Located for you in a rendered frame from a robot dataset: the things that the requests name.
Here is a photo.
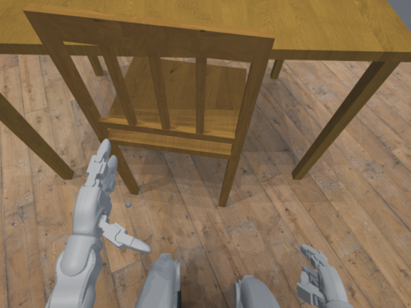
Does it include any robot left thigh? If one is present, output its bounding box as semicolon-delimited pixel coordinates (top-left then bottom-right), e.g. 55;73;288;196
134;258;181;308

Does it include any robot right hand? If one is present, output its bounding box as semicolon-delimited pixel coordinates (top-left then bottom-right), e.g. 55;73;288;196
297;244;349;308

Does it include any robot left hand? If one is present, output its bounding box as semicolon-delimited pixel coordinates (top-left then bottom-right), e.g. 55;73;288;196
72;139;151;253

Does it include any robot thigh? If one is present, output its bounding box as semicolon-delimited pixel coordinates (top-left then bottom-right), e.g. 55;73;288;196
234;278;280;308
134;258;181;308

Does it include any chair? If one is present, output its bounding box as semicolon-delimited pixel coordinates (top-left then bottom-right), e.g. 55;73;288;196
23;3;275;207

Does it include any table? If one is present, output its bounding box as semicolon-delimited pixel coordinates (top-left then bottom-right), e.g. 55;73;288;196
0;0;411;180

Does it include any robot right thigh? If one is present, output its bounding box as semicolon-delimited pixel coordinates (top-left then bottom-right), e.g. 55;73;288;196
234;278;280;308

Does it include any left robot forearm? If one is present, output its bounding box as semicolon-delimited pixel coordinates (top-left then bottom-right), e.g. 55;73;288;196
45;234;103;308

